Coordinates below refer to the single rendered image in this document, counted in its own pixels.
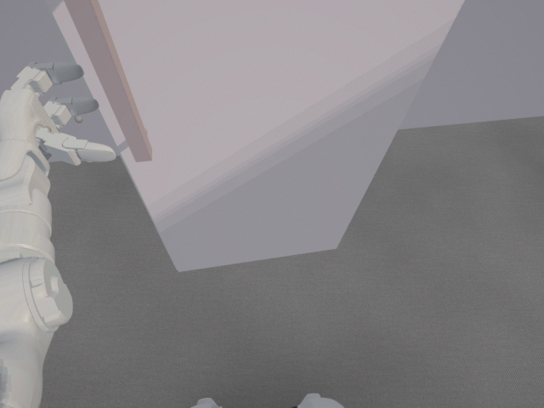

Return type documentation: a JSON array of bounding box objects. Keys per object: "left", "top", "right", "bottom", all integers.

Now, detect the left robot upper arm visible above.
[{"left": 0, "top": 257, "right": 73, "bottom": 408}]

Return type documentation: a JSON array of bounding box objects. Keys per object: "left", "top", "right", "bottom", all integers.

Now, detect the fridge door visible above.
[{"left": 46, "top": 0, "right": 465, "bottom": 272}]

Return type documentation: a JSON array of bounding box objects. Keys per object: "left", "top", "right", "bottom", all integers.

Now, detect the right robot shin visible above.
[{"left": 300, "top": 394, "right": 320, "bottom": 405}]

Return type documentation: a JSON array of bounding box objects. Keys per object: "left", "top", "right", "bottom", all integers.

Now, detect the robot shin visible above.
[
  {"left": 197, "top": 398, "right": 217, "bottom": 405},
  {"left": 300, "top": 394, "right": 320, "bottom": 405}
]

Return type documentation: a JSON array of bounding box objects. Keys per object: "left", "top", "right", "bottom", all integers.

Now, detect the left robot hand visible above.
[{"left": 0, "top": 61, "right": 116, "bottom": 166}]

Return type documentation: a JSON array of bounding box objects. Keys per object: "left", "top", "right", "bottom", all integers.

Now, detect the left robot forearm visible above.
[{"left": 0, "top": 140, "right": 55, "bottom": 264}]

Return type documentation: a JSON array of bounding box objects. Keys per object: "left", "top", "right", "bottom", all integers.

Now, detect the left robot shin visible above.
[{"left": 197, "top": 398, "right": 217, "bottom": 405}]

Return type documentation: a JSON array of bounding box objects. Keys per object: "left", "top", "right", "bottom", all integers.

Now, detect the handle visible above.
[{"left": 64, "top": 0, "right": 152, "bottom": 162}]

